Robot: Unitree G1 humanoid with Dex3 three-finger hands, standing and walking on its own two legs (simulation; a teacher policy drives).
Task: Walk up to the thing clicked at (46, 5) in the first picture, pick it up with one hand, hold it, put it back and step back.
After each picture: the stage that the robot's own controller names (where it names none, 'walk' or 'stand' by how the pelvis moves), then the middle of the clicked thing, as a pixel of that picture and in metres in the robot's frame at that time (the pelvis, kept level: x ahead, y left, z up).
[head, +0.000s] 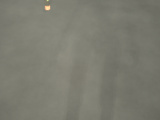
stand; (46, 0) +2.20 +0.48 -0.66
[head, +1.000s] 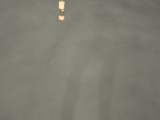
walk; (61, 10) +2.09 +0.20 -0.64
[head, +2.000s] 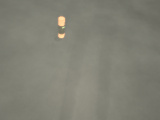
walk; (61, 27) +1.49 +0.17 -0.65
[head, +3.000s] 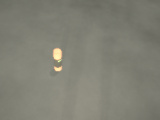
walk; (57, 60) +1.02 +0.19 -0.65
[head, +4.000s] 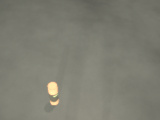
walk; (53, 94) +0.68 +0.19 -0.65
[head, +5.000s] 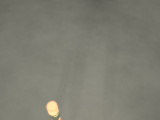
stand; (54, 113) +0.47 +0.20 -0.63
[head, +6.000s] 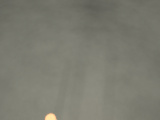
stand; out of the picture +0.43 +0.21 -0.66
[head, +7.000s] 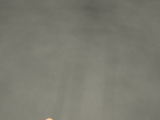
stand; out of the picture +0.40 +0.21 -0.66
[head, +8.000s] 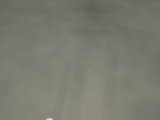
stand; out of the picture +0.40 +0.21 -0.66
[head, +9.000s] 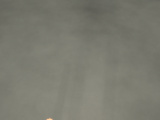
go down; out of the picture +0.40 +0.21 -0.66
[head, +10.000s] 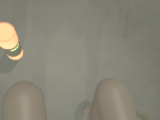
go down; (10, 44) +0.48 +0.25 -0.27
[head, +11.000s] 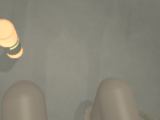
approach; (9, 42) +0.47 +0.26 -0.25
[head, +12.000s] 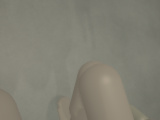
close in; out of the picture +0.45 +0.31 -0.16
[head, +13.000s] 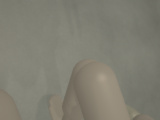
close; out of the picture +0.45 +0.32 -0.16
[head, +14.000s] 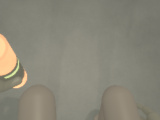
lift; (6, 67) +0.35 +0.23 -0.01
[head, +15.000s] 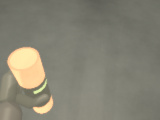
hold; (35, 85) +0.31 +0.15 +0.07
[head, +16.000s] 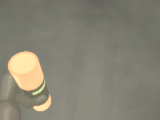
hold; (34, 86) +0.32 +0.16 +0.04
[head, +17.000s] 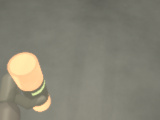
hold; (33, 87) +0.31 +0.16 +0.04
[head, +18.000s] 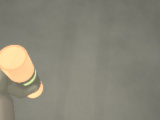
crouch; (25, 76) +0.36 +0.18 -0.01
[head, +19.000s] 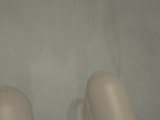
lower; out of the picture +0.48 +0.28 -0.06
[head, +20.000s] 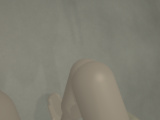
lower; out of the picture +0.43 +0.32 -0.16
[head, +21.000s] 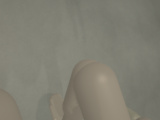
lower; out of the picture +0.43 +0.32 -0.16
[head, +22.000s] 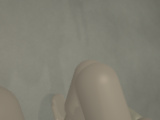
lower; out of the picture +0.42 +0.32 -0.16
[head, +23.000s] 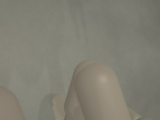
lower; out of the picture +0.42 +0.32 -0.16
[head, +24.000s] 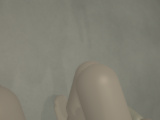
open; out of the picture +0.43 +0.31 -0.16
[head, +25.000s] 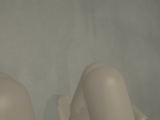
stand; out of the picture +0.42 +0.30 -0.17
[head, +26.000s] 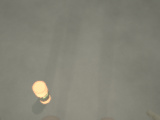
stand; (42, 93) +0.42 +0.21 -0.48
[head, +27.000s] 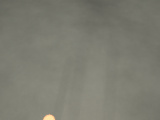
stand; out of the picture +0.40 +0.19 -0.60
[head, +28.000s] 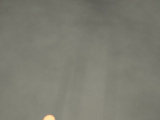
stand; out of the picture +0.39 +0.19 -0.60
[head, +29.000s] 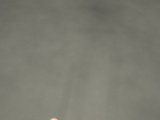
stand; out of the picture +0.40 +0.19 -0.65
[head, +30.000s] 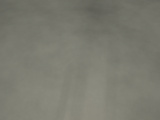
stand; out of the picture +0.39 +0.20 -0.66
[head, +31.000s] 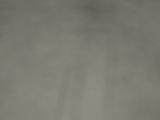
stand; out of the picture +0.38 +0.21 -0.66
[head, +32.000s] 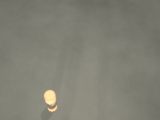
walk; (51, 101) +0.47 +0.16 -0.63
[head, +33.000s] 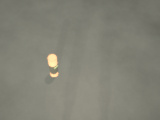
walk; (53, 66) +0.78 +0.21 -0.64
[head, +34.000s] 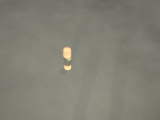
stand; (67, 59) +1.07 +0.17 -0.64
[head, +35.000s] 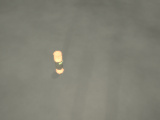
stand; (58, 62) +1.00 +0.22 -0.66
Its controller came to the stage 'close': yes
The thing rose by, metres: 0.68
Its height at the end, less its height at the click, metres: +0.00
